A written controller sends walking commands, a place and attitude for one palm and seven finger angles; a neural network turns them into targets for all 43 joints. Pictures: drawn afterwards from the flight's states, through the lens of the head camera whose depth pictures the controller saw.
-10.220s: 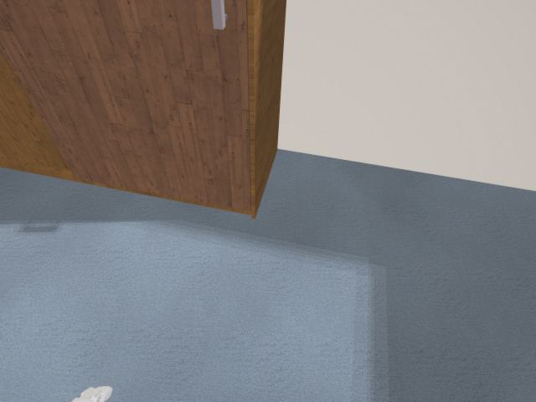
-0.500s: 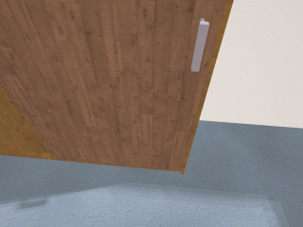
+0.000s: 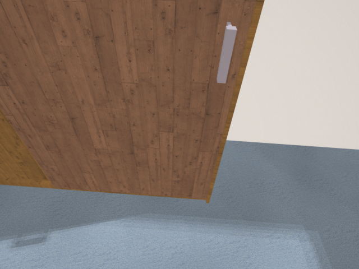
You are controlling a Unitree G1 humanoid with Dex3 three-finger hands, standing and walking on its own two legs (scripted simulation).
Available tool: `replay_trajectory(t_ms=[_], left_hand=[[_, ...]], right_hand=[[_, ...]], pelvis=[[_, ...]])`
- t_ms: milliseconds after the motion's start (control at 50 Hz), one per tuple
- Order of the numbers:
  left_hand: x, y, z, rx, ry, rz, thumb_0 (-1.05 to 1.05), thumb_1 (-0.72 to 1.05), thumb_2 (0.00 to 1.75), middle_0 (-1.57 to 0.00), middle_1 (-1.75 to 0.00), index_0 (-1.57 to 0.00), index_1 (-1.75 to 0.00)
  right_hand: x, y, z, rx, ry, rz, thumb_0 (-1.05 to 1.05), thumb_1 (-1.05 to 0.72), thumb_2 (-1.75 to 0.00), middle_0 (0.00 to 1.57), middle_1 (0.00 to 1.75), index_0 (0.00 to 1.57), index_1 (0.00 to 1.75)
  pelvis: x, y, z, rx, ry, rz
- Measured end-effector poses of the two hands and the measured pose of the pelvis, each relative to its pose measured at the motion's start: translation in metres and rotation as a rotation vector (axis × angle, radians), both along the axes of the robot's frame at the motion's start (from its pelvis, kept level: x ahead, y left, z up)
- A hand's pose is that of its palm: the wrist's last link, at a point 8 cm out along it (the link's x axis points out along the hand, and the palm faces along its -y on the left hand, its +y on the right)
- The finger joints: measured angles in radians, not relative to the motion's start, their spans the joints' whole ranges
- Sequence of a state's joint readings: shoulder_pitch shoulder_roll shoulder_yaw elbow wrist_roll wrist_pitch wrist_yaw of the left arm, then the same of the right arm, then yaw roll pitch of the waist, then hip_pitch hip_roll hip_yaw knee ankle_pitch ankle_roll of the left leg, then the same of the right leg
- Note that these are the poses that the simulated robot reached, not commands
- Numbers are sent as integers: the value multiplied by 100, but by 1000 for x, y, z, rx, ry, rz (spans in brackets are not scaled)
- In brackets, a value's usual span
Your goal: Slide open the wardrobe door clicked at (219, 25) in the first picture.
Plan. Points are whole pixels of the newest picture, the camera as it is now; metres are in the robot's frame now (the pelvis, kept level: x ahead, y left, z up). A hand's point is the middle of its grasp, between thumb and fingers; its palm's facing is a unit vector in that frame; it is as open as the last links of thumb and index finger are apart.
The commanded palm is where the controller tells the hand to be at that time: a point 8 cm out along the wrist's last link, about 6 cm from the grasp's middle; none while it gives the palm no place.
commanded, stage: look again from close up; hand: right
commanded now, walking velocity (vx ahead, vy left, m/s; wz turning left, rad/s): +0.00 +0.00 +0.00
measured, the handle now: (225, 53) +0.66 -0.09 +0.20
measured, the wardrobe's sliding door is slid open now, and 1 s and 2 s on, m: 0.00 0.00 0.00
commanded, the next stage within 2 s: none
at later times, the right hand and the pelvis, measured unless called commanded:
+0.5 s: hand out of the picture +0.03 -0.19 -0.17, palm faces -0.01 +0.97 -0.24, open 7.3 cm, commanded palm none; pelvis +0.01 +0.01 +0.00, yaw +0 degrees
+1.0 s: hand out of the picture +0.02 -0.18 -0.17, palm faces +0.01 +0.98 -0.21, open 7.3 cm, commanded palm none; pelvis +0.02 +0.00 +0.00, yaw +0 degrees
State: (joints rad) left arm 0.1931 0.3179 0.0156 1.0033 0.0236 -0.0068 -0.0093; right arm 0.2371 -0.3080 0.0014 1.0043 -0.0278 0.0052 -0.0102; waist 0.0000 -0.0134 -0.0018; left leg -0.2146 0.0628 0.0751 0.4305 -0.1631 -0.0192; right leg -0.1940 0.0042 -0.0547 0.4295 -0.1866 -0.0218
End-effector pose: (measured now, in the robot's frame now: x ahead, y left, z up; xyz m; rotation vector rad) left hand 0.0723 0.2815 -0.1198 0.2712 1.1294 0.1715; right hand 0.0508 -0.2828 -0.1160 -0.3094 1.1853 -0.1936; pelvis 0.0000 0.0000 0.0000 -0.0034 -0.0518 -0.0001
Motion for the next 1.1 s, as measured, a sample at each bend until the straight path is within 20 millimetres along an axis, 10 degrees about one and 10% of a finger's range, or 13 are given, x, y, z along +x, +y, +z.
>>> replay_trajectory(t_ms=[320, 660, 1100], left_hand=[[-45, -6, -13, -34, 177, 46, 0, 91, 90, -21, -30, -20, -30], [-44, -33, -17, -83, 185, 65, 0, 91, 90, -20, -30, -20, -30], [-48, -57, -22, -119, 209, 84, 0, 91, 90, -20, -30, -20, -30]], right_hand=[[-33, 32, -16, 63, 129, -38, 1, -91, -90, 21, 30, 21, 30], [-17, 52, -24, 116, 103, -39, 1, -91, -90, 21, 30, 20, 30], [-46, 59, -28, 141, 188, -81, 1, -91, -90, 20, 30, 20, 30]], pelvis=[[5, 9, 2, 5, 4, -6], [12, 8, 2, 8, 9, -5], [19, -1, 2, 6, 13, 1]])
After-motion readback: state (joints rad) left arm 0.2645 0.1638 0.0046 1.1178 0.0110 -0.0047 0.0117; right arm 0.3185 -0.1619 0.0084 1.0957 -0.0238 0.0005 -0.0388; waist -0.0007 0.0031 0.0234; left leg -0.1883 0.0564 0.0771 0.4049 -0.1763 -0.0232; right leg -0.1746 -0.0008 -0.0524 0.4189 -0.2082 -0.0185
